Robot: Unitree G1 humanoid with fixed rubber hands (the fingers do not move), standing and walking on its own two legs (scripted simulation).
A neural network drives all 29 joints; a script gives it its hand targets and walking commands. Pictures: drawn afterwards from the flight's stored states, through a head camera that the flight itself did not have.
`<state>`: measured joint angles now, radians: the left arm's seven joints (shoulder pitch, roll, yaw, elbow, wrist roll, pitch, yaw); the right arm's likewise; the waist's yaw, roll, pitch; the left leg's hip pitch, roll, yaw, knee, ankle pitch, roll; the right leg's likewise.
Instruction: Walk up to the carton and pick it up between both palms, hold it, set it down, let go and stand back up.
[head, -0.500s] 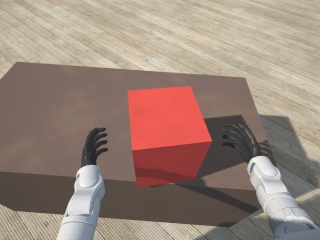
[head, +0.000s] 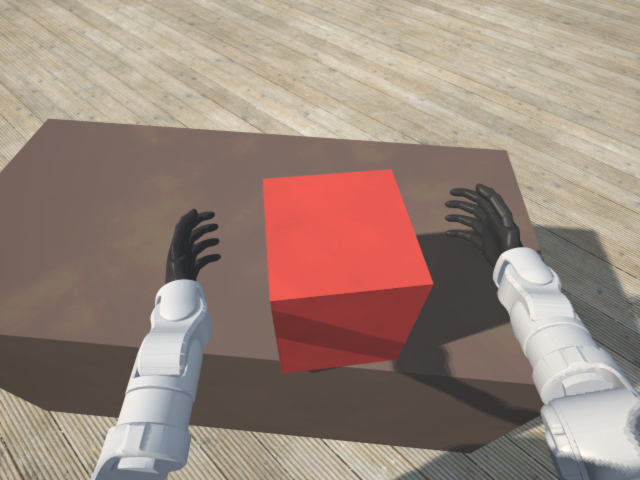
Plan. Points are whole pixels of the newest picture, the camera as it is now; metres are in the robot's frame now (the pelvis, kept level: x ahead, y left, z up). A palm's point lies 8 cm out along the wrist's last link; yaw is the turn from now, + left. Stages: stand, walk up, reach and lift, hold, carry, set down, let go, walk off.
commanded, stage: reach and lift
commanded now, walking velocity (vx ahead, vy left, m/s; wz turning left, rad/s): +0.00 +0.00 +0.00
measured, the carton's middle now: (334, 275) +0.42 +0.04 -0.06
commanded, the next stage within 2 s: none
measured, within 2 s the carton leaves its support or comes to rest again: neither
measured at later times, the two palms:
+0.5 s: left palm (175, 224) +0.37 +0.24 +0.10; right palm (472, 187) +0.48 -0.13 +0.11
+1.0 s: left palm (203, 279) +0.35 +0.22 +0.00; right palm (439, 239) +0.46 -0.11 +0.02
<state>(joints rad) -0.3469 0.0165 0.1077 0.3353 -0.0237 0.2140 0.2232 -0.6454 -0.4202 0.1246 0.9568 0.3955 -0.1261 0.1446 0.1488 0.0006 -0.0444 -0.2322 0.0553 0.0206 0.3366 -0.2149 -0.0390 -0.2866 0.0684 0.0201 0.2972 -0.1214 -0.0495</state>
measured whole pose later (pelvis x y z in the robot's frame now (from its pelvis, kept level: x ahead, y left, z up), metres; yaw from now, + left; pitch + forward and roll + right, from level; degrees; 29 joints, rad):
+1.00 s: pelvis -0.01 +0.00 -0.02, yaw +1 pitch +21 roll -1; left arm -0.69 -0.01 0.17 1.00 -0.06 -0.18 0.22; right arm -0.95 -0.31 0.06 1.39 0.27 -0.26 0.08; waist 0.20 0.00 -0.19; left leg -0.64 0.06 0.01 0.53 -0.25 -0.04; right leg -0.67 0.07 -0.01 0.46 -0.16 -0.05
